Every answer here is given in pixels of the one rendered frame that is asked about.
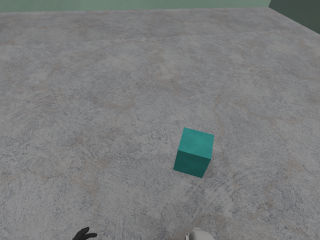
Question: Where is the robot left hand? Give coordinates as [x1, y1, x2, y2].
[72, 227, 97, 240]

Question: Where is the carton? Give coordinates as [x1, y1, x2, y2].
[173, 127, 214, 178]

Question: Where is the robot right thigh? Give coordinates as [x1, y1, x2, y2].
[184, 230, 215, 240]

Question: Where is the right robot shin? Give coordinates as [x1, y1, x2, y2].
[191, 227, 201, 232]

